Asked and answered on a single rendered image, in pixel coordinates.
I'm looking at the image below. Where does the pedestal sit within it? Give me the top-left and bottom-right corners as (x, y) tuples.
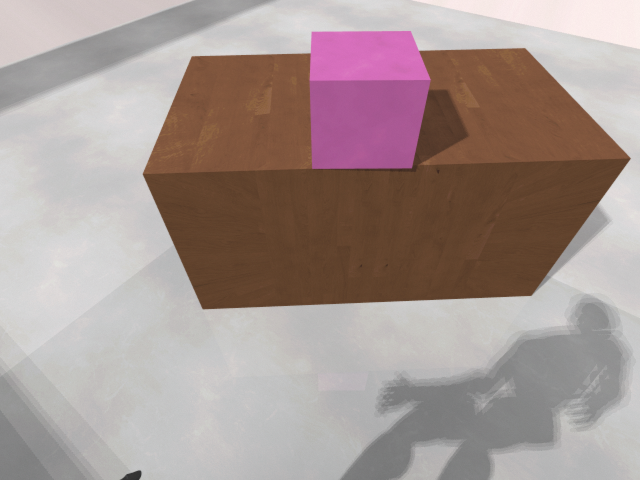
(143, 48), (631, 309)

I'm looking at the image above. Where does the carton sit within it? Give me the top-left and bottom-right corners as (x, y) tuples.
(310, 31), (431, 169)

